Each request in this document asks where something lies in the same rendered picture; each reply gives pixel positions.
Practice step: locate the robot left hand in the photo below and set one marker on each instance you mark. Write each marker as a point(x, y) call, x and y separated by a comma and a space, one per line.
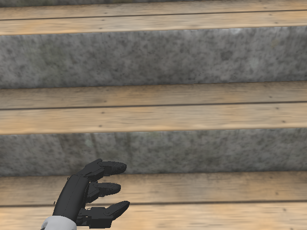
point(77, 192)

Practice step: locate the robot left forearm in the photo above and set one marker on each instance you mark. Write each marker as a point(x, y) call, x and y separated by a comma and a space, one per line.
point(58, 223)

